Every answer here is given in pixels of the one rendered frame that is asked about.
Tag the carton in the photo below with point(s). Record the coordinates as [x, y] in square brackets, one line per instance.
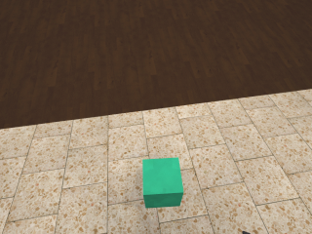
[161, 183]

